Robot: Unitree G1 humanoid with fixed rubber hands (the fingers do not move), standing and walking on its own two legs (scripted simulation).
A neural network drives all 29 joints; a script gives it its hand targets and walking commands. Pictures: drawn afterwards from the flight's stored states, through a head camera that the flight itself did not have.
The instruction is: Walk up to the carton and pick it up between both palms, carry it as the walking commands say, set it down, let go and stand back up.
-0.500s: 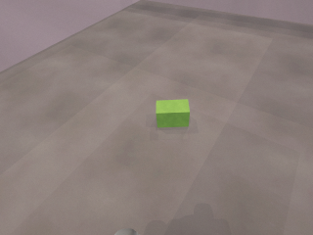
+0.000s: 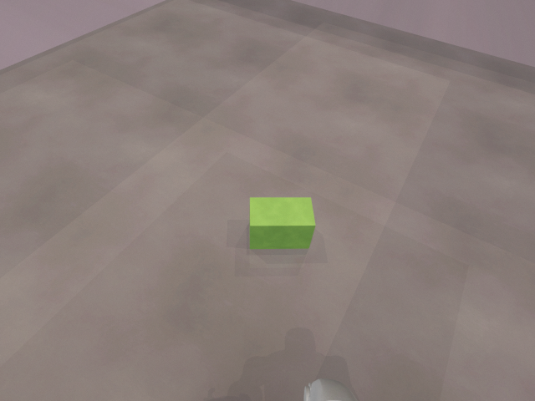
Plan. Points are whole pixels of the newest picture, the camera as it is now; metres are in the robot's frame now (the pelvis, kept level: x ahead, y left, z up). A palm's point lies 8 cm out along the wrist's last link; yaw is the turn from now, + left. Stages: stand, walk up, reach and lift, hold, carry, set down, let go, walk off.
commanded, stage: walk up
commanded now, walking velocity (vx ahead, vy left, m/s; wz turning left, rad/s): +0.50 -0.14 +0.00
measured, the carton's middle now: (280, 223) +0.89 -0.09 -0.68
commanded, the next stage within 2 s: stand in 1.76 s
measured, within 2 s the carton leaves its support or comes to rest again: neither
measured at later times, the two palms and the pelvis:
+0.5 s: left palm (183, 302) +0.31 +0.15 -0.12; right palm (431, 329) +0.27 -0.32 -0.15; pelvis +0.25 -0.07 +0.00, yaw -2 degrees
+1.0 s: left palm (173, 257) +0.42 +0.20 -0.16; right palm (383, 238) +0.45 -0.26 -0.11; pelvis +0.41 -0.02 +0.01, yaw -1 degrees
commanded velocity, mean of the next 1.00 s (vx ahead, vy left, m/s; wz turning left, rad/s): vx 0.33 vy -0.01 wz -0.01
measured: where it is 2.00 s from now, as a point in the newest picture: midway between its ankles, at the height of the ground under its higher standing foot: (272, 335)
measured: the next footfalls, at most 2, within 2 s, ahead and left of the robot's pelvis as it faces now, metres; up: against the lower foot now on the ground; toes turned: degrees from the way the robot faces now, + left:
right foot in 0.28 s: +0.32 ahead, -0.18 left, +0.00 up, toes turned -10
left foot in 0.76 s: +0.50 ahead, +0.09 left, +0.00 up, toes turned +8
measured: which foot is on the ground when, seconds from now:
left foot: down 0.00-0.30, up 0.32-0.74, down 0.76-1.00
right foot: up 0.00-0.26, down 0.28-0.76, up 0.78-1.00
